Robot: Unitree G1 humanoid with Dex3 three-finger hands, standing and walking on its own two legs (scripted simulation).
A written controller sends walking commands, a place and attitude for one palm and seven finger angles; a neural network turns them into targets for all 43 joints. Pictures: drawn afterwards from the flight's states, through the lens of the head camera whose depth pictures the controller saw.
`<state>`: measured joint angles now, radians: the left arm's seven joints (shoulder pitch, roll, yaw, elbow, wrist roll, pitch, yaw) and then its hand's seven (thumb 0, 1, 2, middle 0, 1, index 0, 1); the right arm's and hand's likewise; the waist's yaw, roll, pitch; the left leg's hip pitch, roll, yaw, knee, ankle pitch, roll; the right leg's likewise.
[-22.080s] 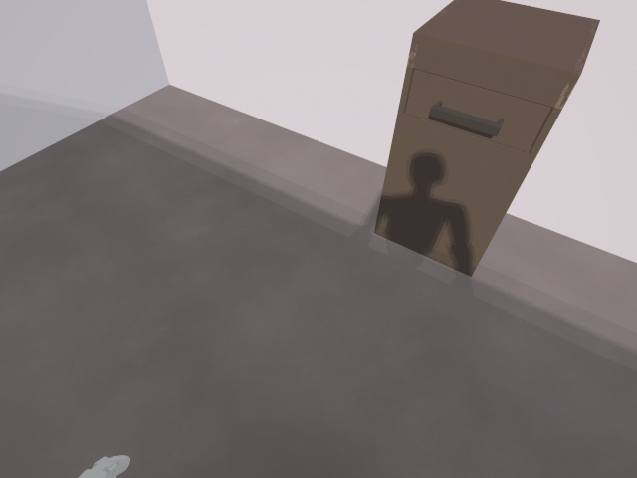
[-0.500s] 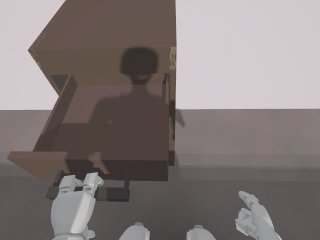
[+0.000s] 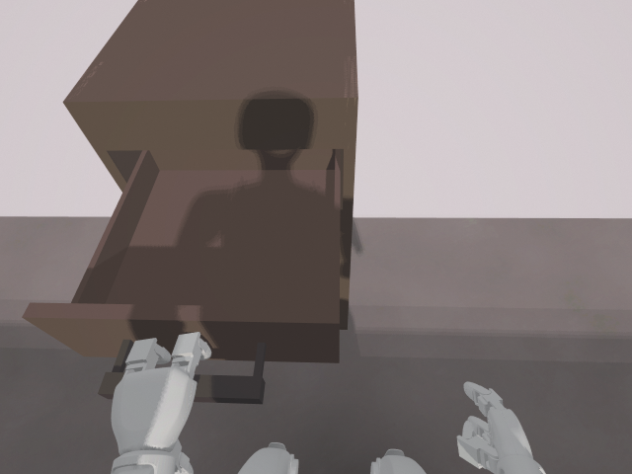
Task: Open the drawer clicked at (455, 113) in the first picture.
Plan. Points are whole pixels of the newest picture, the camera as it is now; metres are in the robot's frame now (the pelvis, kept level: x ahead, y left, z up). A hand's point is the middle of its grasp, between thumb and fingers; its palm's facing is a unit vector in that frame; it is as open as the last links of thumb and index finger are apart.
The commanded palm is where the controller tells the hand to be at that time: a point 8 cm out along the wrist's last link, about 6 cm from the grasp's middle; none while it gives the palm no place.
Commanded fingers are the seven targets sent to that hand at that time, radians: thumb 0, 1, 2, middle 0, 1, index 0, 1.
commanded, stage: lift the hand off the handle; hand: left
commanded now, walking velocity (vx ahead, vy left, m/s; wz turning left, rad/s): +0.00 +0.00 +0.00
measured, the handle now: (188, 368) +0.25 +0.20 -0.02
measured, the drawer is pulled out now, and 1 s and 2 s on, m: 0.30 0.30 0.30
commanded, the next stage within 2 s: none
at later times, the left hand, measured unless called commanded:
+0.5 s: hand (169, 398) +0.21 +0.20 +0.00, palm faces +0.01 -0.12 -0.99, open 13.7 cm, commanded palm +0.18 +0.19 +0.06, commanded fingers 0.00 -0.50 0.30 -0.30 -1.20 -0.30 -1.20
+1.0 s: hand (162, 393) +0.20 +0.19 +0.04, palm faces +0.03 -0.14 -0.99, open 13.8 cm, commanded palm +0.17 +0.19 +0.10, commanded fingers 0.00 -0.50 0.30 -0.30 -1.20 -0.30 -1.20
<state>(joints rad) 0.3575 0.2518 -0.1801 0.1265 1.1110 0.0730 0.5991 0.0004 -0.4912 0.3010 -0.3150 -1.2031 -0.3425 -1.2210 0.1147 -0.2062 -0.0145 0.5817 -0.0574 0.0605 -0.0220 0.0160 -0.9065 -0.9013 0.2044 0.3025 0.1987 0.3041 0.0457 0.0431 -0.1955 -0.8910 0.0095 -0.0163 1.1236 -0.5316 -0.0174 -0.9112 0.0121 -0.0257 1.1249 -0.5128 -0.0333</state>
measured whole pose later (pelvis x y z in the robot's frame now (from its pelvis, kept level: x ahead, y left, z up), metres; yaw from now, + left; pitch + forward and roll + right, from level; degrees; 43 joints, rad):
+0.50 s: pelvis +0.01 +0.00 +0.02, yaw +0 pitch +14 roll +0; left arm 0.43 0.27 -0.21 0.02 1.10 0.10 0.56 0.00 -0.49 0.30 -0.32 -1.20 -0.35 -1.22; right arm 0.12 -0.21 -0.01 0.53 -0.05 0.09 0.01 0.02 -0.91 -0.90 0.20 0.30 0.20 0.30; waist 0.05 0.05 -0.18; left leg -0.74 0.01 -0.01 1.01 -0.51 -0.01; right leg -0.77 0.01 -0.01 1.01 -0.49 -0.03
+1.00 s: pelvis +0.02 -0.01 +0.04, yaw -1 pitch +11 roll +1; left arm 0.50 0.29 -0.19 -0.11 1.07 0.07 0.49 0.00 -0.49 0.30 -0.32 -1.20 -0.33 -1.21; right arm 0.14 -0.22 -0.01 0.52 -0.04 0.09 0.03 0.02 -0.91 -0.90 0.20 0.30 0.20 0.30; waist 0.07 0.05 -0.16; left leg -0.62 0.01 0.00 0.89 -0.47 -0.02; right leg -0.65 0.02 -0.01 0.92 -0.46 -0.04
